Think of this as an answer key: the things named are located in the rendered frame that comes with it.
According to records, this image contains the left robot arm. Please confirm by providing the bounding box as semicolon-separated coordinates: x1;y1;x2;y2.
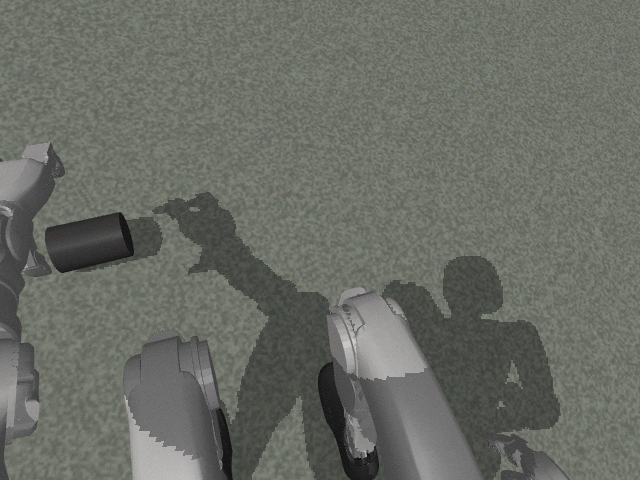
0;201;40;480

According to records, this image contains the left robot hand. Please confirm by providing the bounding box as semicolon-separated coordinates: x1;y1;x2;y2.
0;142;65;277

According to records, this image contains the left robot foot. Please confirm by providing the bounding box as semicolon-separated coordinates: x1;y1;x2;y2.
216;408;233;480

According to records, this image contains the right robot foot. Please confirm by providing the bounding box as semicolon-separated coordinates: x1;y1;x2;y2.
318;362;379;480

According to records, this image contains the can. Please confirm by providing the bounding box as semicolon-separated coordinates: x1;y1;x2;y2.
45;212;134;273

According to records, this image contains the right robot hand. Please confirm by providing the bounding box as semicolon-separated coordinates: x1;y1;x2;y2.
484;433;570;480

